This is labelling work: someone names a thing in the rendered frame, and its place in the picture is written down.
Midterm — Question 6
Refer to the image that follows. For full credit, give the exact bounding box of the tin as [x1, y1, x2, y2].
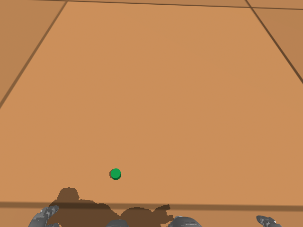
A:
[111, 168, 121, 180]

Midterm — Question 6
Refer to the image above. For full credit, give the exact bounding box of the left robot hand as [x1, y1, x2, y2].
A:
[28, 205, 59, 227]

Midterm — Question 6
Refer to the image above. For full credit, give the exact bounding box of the right robot hand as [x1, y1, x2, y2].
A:
[256, 215, 282, 227]

